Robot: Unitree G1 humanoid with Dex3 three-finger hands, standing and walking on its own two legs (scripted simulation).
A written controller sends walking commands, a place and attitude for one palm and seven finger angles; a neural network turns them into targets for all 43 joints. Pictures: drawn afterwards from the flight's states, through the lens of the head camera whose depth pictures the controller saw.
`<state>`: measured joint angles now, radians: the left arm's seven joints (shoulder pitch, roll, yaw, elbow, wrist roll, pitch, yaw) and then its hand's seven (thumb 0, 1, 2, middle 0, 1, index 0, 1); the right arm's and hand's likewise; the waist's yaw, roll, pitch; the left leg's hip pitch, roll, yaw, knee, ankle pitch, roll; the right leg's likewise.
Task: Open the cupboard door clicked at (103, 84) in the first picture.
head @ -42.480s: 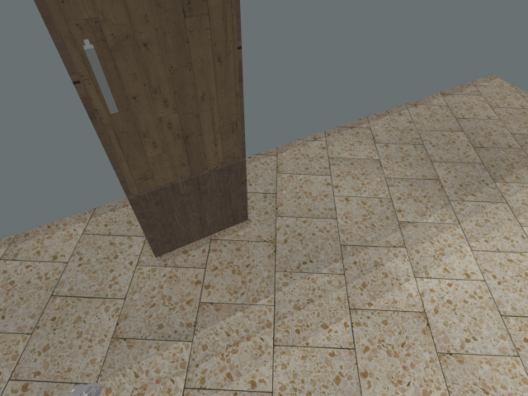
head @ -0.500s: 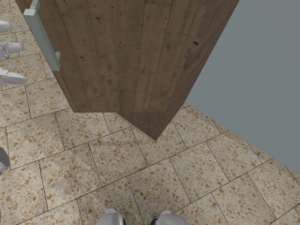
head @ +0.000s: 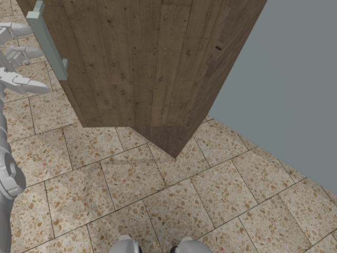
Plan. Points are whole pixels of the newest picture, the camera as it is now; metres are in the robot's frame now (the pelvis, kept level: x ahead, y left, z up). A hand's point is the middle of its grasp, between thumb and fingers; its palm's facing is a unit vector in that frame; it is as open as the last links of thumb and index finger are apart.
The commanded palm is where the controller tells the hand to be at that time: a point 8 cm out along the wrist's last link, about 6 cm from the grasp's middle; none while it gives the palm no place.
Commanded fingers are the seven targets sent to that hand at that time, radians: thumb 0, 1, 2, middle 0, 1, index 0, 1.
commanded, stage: slide the fingers in behind the handle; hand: left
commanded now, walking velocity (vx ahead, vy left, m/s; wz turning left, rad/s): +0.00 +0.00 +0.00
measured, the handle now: (52, 44) +0.55 +0.22 +0.12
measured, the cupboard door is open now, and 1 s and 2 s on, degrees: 40 40 40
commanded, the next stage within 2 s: close the thumb around the handle in 1.06 s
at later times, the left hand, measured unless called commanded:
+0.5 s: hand (49, 65) +0.49 +0.22 +0.12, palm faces +0.01 -1.00 +0.00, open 13.9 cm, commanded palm +0.48 +0.26 +0.12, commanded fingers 0.00 -0.50 0.30 -0.30 -1.20 -0.30 -1.20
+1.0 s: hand (55, 64) +0.49 +0.20 +0.13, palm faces +0.02 -1.00 -0.01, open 13.9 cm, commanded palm +0.47 +0.25 +0.12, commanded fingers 0.00 -0.50 0.30 -0.30 -1.20 -0.30 -1.20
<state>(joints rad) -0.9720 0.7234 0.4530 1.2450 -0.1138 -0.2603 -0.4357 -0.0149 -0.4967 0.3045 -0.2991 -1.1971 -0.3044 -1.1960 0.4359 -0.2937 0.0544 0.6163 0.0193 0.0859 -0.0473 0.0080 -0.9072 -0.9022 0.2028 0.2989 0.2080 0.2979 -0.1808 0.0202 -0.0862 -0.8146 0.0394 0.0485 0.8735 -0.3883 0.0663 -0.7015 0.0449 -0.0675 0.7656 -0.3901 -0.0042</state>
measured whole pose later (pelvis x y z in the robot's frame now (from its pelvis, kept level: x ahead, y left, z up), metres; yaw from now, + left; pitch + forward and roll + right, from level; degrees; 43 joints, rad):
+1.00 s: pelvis +0.00 -0.02 +0.00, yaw +1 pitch +16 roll -3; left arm -0.94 0.60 0.39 1.23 -0.13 -0.29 -0.33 -0.01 -0.50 0.30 -0.29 -1.19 -0.31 -1.20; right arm 0.43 -0.29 0.04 0.64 0.03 0.06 -0.04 0.01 -0.91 -0.90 0.20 0.30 0.21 0.30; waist -0.16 0.03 -0.08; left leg -0.75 0.04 0.04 0.84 -0.37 0.04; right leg -0.65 0.05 -0.07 0.77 -0.39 -0.03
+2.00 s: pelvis +0.00 -0.01 +0.00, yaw -1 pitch +16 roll -3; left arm -0.91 0.57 0.43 1.20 -0.10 -0.30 -0.30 0.00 0.74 0.82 -0.36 -1.33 -0.39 -1.34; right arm 0.42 -0.28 0.04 0.61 0.02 0.07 -0.03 0.01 -0.91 -0.90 0.20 0.30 0.21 0.30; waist -0.18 0.03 -0.09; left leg -0.75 0.04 0.07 0.85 -0.38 0.06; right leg -0.66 0.05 -0.04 0.77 -0.39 -0.01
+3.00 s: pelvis +0.00 -0.04 +0.03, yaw +3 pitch +1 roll +0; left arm 0.11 -0.07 -0.14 -0.05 0.01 0.01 0.46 0.00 0.73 0.80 -0.31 -1.32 -0.33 -1.33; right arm 0.20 -0.20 0.03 0.57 -0.03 0.07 0.00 0.02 -0.91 -0.90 0.20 0.30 0.21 0.30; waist 0.01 0.05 -0.07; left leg -0.36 0.01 0.03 0.66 -0.32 0.01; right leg -0.28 0.03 -0.08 0.64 -0.39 -0.05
